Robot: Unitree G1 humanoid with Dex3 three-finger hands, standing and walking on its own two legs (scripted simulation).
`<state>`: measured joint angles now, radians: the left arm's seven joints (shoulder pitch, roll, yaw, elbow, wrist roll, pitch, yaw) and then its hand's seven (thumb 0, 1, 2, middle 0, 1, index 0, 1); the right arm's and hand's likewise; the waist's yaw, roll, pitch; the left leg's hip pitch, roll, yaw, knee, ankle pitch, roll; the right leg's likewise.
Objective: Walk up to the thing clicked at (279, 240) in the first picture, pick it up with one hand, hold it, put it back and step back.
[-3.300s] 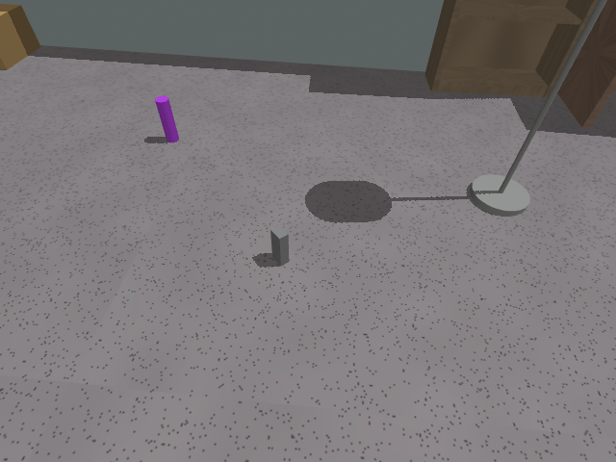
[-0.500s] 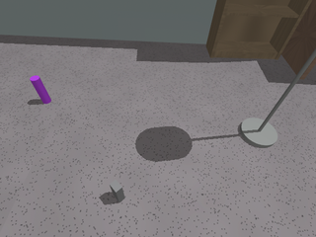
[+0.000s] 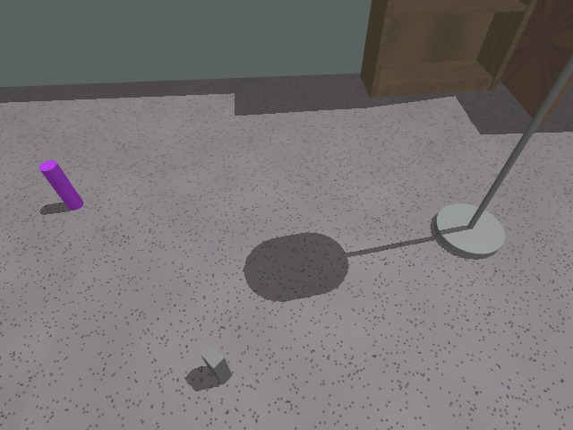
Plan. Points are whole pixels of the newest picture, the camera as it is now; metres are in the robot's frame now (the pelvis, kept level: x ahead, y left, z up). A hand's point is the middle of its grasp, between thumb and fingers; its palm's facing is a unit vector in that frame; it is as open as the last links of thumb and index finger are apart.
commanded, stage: walk up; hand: left
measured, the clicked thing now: (217, 365) +0.43 +0.23 -0.67
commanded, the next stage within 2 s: stand in 0.98 s
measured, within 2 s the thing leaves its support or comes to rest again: neither
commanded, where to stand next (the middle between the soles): +0.08 +0.01 m, yaw +1 degrees
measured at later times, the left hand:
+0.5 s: hand out of the picture +0.11 +0.25 -0.13, palm faces -0.02 -0.95 -0.32, open 7.4 cm
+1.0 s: hand out of the picture +0.09 +0.25 -0.13, palm faces -0.01 -0.94 -0.33, open 7.4 cm
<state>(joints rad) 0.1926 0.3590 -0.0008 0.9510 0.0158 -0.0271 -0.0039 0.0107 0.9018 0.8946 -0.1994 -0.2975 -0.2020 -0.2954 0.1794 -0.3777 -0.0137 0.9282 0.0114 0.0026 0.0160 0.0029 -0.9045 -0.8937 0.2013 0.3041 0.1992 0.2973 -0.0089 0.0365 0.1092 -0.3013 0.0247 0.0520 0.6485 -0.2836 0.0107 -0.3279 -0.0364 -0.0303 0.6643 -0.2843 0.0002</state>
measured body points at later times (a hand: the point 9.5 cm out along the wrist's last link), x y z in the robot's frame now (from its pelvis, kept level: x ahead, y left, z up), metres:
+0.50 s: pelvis +0.02 +0.01 +0.02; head +0.02 +0.01 +0.47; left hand +0.11 +0.30 -0.11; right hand +0.10 -0.30 -0.10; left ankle +0.04 +0.12 -0.72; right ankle +0.05 -0.12 -0.72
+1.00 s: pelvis +0.03 +0.00 +0.03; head +0.04 +0.00 +0.48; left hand +0.10 +0.30 -0.11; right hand +0.11 -0.29 -0.11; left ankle +0.04 +0.12 -0.72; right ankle +0.05 -0.12 -0.72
